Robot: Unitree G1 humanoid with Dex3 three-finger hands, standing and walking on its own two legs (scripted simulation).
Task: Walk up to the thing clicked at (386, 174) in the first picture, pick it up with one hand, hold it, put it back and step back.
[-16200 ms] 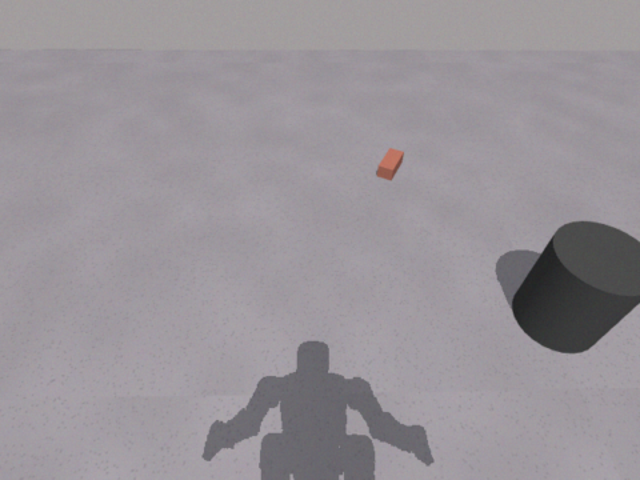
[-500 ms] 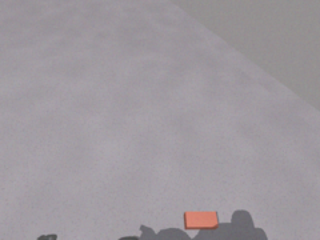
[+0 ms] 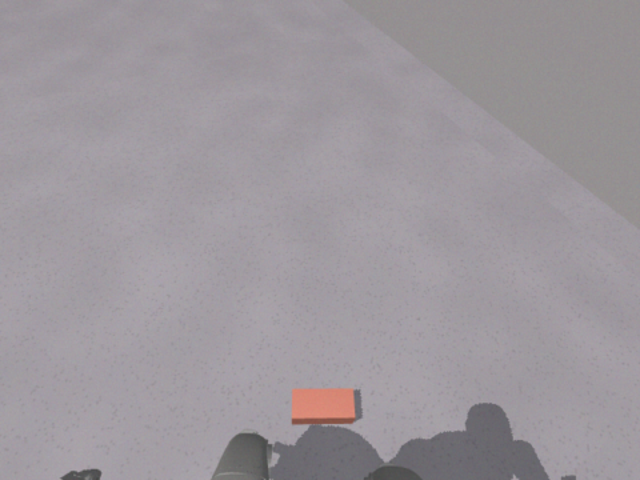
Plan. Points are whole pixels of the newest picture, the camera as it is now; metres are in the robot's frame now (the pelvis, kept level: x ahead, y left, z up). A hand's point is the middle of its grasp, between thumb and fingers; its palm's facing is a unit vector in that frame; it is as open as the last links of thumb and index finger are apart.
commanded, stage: walk up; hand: left
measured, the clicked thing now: (322, 406) +0.40 -0.01 -0.69
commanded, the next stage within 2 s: none
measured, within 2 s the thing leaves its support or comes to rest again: neither
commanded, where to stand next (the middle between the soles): +0.04 -0.29 m, yaw +4 degrees
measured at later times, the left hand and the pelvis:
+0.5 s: hand out of the picture +0.06 +0.08 -0.15, palm faces -0.06 -0.91 -0.42, open 7.4 cm; pelvis -0.05 -0.23 -0.02, yaw +0 degrees
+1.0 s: hand out of the picture -0.02 -0.10 -0.12, palm faces +0.03 -0.94 -0.33, open 7.4 cm; pelvis -0.06 -0.37 +0.03, yaw +4 degrees
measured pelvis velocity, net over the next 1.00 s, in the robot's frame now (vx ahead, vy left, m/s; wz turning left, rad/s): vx -0.06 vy -0.37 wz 0.07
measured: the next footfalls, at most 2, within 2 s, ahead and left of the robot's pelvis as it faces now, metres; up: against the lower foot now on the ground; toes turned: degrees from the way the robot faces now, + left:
left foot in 0.12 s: +0.08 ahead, +0.05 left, +0.00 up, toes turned +4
right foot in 0.46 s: +0.03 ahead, -0.39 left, +0.00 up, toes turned +0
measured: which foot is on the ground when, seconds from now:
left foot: up 0.00-0.10, down 0.12-0.48, up 0.50-0.74, down 0.76-1.00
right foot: down 0.00-0.12, up 0.14-0.44, down 0.46-0.78, up 0.80-0.94, down 0.96-1.00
